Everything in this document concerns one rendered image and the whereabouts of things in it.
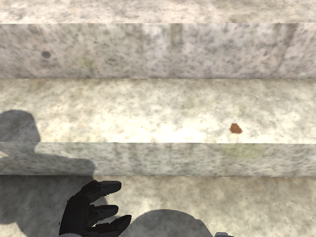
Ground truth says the robot left hand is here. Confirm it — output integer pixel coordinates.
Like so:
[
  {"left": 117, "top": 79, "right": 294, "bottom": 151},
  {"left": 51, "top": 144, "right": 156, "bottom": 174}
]
[{"left": 58, "top": 180, "right": 131, "bottom": 237}]

